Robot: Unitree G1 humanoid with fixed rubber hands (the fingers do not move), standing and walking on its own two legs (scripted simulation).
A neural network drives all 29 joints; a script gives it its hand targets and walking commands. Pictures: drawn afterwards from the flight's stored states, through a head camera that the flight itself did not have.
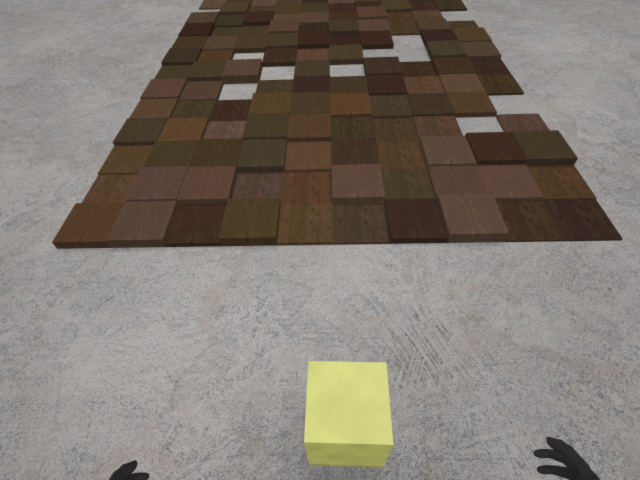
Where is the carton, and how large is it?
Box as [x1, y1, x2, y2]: [304, 361, 392, 467]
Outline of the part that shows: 308,361 304,444 309,464 383,467 392,446 386,363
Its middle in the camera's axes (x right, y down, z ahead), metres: +0.08 +0.49 +1.07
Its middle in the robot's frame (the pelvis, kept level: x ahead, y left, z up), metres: +0.39 -0.03 -0.65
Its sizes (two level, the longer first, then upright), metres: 0.210 0.200 0.250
